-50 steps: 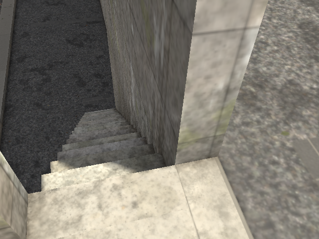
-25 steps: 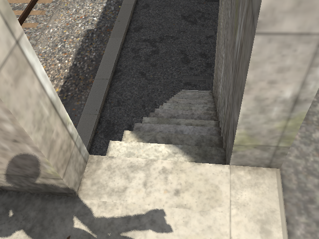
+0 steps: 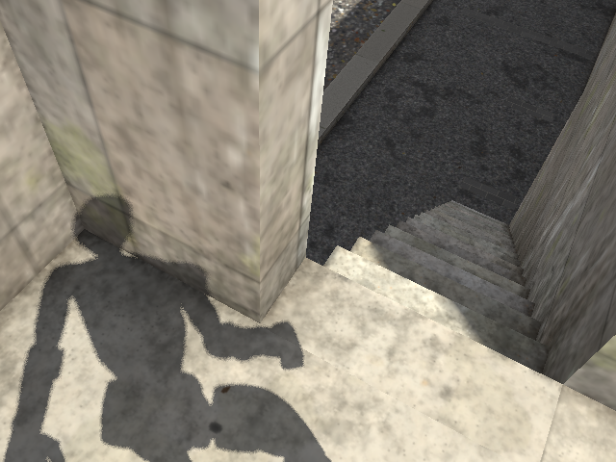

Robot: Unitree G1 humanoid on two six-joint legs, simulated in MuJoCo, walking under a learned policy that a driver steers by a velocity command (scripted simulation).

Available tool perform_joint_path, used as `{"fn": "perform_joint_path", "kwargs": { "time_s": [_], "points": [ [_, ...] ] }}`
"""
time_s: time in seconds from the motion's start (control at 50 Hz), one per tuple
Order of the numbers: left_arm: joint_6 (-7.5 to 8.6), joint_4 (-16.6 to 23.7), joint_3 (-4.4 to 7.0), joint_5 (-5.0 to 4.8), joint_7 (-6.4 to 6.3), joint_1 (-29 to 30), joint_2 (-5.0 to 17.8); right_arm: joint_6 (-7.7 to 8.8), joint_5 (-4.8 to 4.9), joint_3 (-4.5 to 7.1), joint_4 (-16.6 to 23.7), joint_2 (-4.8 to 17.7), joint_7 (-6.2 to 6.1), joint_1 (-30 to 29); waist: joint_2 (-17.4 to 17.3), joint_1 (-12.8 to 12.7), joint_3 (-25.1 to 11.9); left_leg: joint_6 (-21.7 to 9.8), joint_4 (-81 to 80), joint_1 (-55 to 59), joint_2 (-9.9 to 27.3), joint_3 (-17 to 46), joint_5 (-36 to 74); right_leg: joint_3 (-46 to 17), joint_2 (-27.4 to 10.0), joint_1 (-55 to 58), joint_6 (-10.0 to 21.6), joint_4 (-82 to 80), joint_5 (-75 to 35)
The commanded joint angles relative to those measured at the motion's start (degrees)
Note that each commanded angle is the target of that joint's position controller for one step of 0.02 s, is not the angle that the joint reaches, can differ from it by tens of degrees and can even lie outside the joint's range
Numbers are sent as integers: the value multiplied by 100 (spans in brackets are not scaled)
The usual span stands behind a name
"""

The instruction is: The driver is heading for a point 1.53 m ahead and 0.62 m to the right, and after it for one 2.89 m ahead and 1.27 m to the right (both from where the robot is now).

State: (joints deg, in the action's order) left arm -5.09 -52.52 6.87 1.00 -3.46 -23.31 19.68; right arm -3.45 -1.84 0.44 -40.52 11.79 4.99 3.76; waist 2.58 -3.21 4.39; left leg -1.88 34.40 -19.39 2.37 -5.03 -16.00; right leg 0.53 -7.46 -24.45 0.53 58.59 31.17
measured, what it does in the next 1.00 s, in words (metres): steps to the left, turning right: right foot, then left foot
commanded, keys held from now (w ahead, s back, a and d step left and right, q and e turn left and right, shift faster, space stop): w+e+shift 0.86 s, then w+q+shift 0.14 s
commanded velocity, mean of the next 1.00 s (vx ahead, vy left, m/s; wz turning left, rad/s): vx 0.07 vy -0.02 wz -0.73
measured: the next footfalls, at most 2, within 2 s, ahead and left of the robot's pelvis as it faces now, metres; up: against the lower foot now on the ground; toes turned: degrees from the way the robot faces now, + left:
right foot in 0.40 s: +0.02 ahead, +0.01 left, +0.00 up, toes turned -26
left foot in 0.60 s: +0.16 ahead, +0.28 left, +0.00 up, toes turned -28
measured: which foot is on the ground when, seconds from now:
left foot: down 0.00-0.40, up 0.42-0.58, down 0.60-1.00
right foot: up 0.00-0.38, down 0.40-0.58, up 0.60-1.00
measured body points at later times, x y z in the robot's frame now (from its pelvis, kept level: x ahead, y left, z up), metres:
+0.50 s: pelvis +0.03 +0.14 +0.00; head +0.07 +0.12 +0.45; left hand +0.21 +0.40 -0.11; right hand +0.07 -0.16 -0.11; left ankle +0.06 +0.24 -0.66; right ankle -0.01 +0.03 -0.73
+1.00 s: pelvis -0.01 +0.12 +0.00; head +0.01 +0.10 +0.45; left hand +0.32 +0.11 -0.08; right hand -0.30 -0.06 -0.10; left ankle +0.13 +0.29 -0.73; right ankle -0.11 -0.02 -0.70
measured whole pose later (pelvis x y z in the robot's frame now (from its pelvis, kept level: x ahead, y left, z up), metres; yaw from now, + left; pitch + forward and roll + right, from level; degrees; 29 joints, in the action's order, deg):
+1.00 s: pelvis -0.01 +0.12 +0.00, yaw -46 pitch +0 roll -1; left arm -6.4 -35.2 3.5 1.4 6.6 -1.7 16.1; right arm -1.3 -2.8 7.6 -51.8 20.6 -5.3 27.1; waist 0.4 4.6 2.5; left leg 10.1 28.7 -11.1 18.7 -11.9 -14.6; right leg 0.6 -3.9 -24.4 -1.8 45.6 23.6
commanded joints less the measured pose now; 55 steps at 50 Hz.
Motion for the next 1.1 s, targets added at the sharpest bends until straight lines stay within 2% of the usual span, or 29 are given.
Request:
{"fn": "perform_joint_path", "kwargs": {
  "time_s": [0.02, 0.1, 0.24, 0.3, 0.36, 0.38, 0.4, 0.42, 0.44, 0.46, 0.48, 0.5, 0.54, 0.56, 0.58, 0.6, 0.62, 0.64, 0.68, 0.72, 0.8, 0.88, 0.94, 0.98, 1.02, 1.04, 1.06, 1.08, 1.1],
  "points": [
    [147, 159, 67, 160, 88, -272, 505, 101, 10, 228, -79, 833, -363, 339, -1556, 330, -459, -663, -1827, 1100, 923, 537, 461, 8, 695, -1019, 197, 872, -669],
    [105, 188, 27, 153, 139, 29, 349, 263, -1, 106, -71, 441, -525, 280, -1056, 226, -308, -1061, -2108, 634, 1203, 414, 552, 320, 615, -739, 138, 1058, -778],
    [44, 712, -200, 201, 333, 821, -119, 402, 45, 177, -409, 643, -862, 1009, -209, 290, -230, -1019, -1990, 1397, 1699, 378, 1975, 367, 293, -945, 324, 75, -515],
    [9, 840, -248, 98, 395, 811, -163, 384, 92, 275, -492, 891, -916, 1114, -141, 242, -540, -488, -1605, 1683, 1741, -22, 3946, 485, 260, -514, 386, -331, -325],
    [-48, 779, -110, 46, 248, -447, 297, 304, 211, 429, -202, 1319, -839, 317, -1070, -457, -772, 1137, -711, 534, 984, -1292, 7854, 1179, 744, 2023, 799, -2170, 108],
    [-83, 732, 18, 1, 168, -987, 537, 310, 324, 509, -136, 1472, -829, 105, -1088, -785, -1018, 1446, 471, 471, 684, -1453, 7782, 1252, 869, 2504, 1075, -2936, -276],
    [-94, 682, 99, -150, 60, -1108, 606, 265, 494, 617, -97, 1637, -760, 18, 201, -1137, -906, 1542, 2300, -236, 325, -1374, 5606, 408, 413, 2825, 1563, -3975, -1509],
    [-67, 945, 57, -201, -146, 110, 658, 181, 400, 428, 152, 749, -676, 286, 2342, -218, -789, 1238, 4473, -2011, 171, -248, -1435, -2282, -1257, 2768, 2147, -3999, -2280],
    [158, 1418, 181, -50, -169, 1020, 1120, 100, 62, 430, 482, 1010, -614, 237, 1387, 76, -698, 878, 5003, -1649, 94, 1696, -1872, -3720, -1960, 1026, 2481, -4310, -1883],
    [221, 1740, 166, 117, -22, 2184, 1159, 133, 27, 426, 415, 1034, -562, 701, 388, 761, -377, 471, 4214, -784, 285, 1824, -926, -2552, -1435, -255, 1911, -4259, -1398],
    [175, 1879, 22, 14, 104, 2714, 802, 209, 58, 372, 400, 903, -493, 971, 195, 1147, -82, 346, 2860, -530, 72, 1105, -558, -1557, -642, -544, 1284, -4385, -819],
    [159, 1893, -8, -30, 168, 2788, 623, 267, 65, 343, 295, 798, -492, 913, 213, 1104, 181, 377, 1586, -261, -177, 437, -358, -955, 97, -579, 937, -4173, -955],
    [158, 1703, 31, 23, 329, 2034, 588, 209, 43, 283, 122, 683, -597, 944, 516, 532, -296, 563, 376, 347, -619, -283, -495, -760, 511, 282, 993, -3428, -2441],
    [175, 1626, 48, -14, 447, 1857, 614, 211, 66, 286, 36, 641, -711, 1393, 492, 646, -640, 679, -321, 896, -618, -381, 29, -759, 637, 421, 924, -2847, -3074],
    [231, 1720, -13, -37, 497, 1931, 420, 261, 6, 362, -134, 810, -817, 2090, 53, 981, -903, 774, -1186, 1796, -228, -138, 490, -724, 975, -126, 604, -2042, -2614],
    [253, 1885, -135, 149, 518, 1730, -151, 324, -37, 481, -143, 1530, -866, 2460, -1506, 878, -743, 439, -1644, 2486, 1877, 1995, 677, -474, 1556, -1586, 262, -702, 21],
    [235, 1910, -139, 297, 594, 1155, -59, 302, -10, 517, 115, 2122, -919, 2023, -2117, 520, -1021, -449, -1900, 1983, 3472, 3621, 2102, -807, 1374, -2018, 2, 470, 931],
    [138, 1925, -58, 335, 746, 1449, 394, 340, -6, 544, 146, 2037, -984, 1886, -1747, 632, -986, -933, -2114, 1684, 3530, 3921, 2013, -928, 1043, -2092, 20, 1528, 478],
    [61, 1932, 11, 265, 878, 1786, 531, 343, 44, 486, -35, 1632, -1006, 1366, -1108, 292, -356, -440, -1791, 1269, 2438, 1848, 1872, -881, 766, -2161, -94, 1982, -694],
    [-1, 1800, 16, 70, 941, 1511, 467, 318, 7, 511, -171, 1484, -908, 1325, -1338, 126, -597, -127, -1311, 1215, 1784, 632, 2677, -606, 791, -1792, -321, 2355, -1326],
    [-100, 1987, -44, 90, 983, 2072, 295, 322, -2, 654, -431, 1557, -922, 1988, -1236, 295, -494, -237, -1351, 1113, 2173, 376, 1873, -527, 689, -1870, -443, 2567, -1644],
    [-128, 2206, -194, 92, 1085, 2677, -32, 370, -95, 801, -692, 1833, -1025, 2409, -1664, 531, -132, -209, -1627, 1181, 2498, 304, 1066, -436, 293, -1707, -448, 921, -1420],
    [-61, 2264, -321, -26, 1091, 2619, -260, 328, -171, 1002, -776, 2282, -1064, 2104, -2131, 511, -42, -165, -1870, 580, 2247, -83, 1280, 53, 418, -323, -362, -816, -499],
    [-56, 2183, -335, 31, 970, 2251, -292, 246, -105, 1032, -806, 2280, -1080, 1897, -2354, 408, -33, -110, -1893, 405, 2132, -80, 1364, 477, 585, 432, -174, -1884, -369],
    [-10, 1619, -261, 181, 856, 935, -286, 191, 20, 930, -886, 1896, -1021, 1850, -1608, -147, -345, -39, -830, -133, 1779, -227, 1564, 702, 776, 1994, 179, -3289, -1320],
    [103, 1186, -166, 244, 869, 200, 71, 163, -33, 787, -982, 1340, -931, 2187, 71, -464, -812, 58, 925, -787, 953, -569, -268, 138, 551, 3034, 354, -3878, -1389],
    [178, 1280, -63, 250, 929, 95, 1153, 19, -2, 542, -596, 503, -863, 2127, 2314, -514, -943, 54, 2375, -2282, -310, -198, -2980, -1254, -931, 2960, 898, -4069, -1256],
    [248, 1177, -118, 90, 873, 159, 1020, -106, 62, 638, -499, 1052, -853, 1497, 2061, -805, -814, -111, 2894, -2219, -313, 709, -2515, -1282, -1139, 1969, 1176, -4621, -857],
    [264, 1041, -297, 112, 759, 501, 572, -89, 111, 699, -495, 1235, -791, 1484, 1843, -379, -443, -247, 3140, -2080, -280, 888, -2015, -1077, -1002, 1581, 1010, -4592, -674]
  ]
}}
Over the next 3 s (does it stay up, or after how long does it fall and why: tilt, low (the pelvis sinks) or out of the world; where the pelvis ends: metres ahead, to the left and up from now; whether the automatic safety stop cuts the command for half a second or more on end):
stays up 0.47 -0.30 0.00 its command is cut before an obstacle from the start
